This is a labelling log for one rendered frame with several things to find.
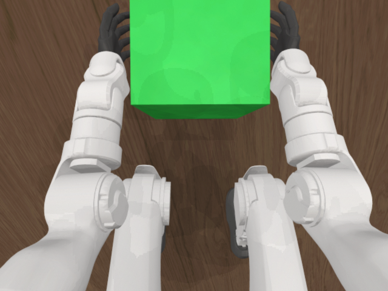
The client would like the robot left upper arm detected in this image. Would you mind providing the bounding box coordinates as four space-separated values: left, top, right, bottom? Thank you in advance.
0 172 129 291

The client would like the robot right forearm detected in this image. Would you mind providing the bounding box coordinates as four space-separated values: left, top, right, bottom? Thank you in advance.
270 48 372 198

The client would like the robot left forearm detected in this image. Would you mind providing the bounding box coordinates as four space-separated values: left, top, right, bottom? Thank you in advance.
44 52 130 222

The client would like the robot right shin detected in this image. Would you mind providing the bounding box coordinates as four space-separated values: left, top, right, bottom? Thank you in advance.
235 166 286 246

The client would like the robot right upper arm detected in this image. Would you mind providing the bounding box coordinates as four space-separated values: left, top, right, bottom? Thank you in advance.
283 167 388 291

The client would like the robot right foot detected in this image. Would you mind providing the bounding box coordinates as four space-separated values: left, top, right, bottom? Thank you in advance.
226 188 249 259

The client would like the right robot hand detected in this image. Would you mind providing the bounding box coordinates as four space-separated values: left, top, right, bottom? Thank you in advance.
270 1 301 65

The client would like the carton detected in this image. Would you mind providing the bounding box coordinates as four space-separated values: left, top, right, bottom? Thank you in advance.
130 0 270 119

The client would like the left robot hand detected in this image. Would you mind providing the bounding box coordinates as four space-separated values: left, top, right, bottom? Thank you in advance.
98 3 130 62

